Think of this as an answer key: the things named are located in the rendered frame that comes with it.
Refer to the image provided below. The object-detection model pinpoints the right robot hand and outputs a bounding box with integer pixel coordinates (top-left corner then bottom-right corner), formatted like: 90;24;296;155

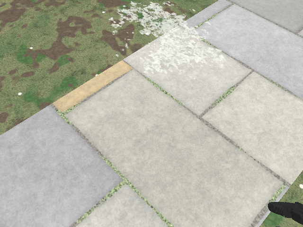
268;201;303;227

